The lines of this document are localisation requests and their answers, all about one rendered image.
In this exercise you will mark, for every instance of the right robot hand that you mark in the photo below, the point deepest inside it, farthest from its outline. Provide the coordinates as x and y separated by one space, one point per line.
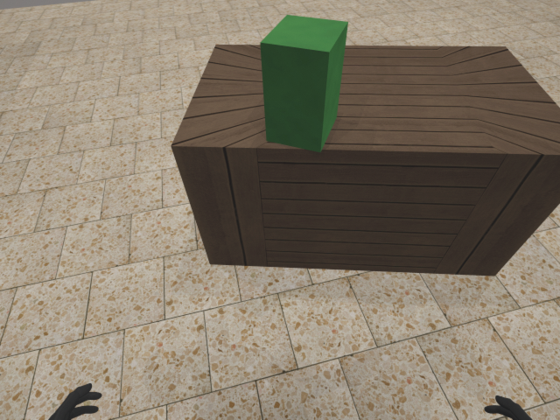
507 408

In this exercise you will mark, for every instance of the carton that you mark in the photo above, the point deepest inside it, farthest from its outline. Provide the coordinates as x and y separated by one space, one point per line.
302 62

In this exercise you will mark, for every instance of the pedestal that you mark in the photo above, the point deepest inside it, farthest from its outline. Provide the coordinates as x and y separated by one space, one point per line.
442 160

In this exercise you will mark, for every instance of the left robot hand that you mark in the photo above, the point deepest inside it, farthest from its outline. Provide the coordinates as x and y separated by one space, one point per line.
67 410

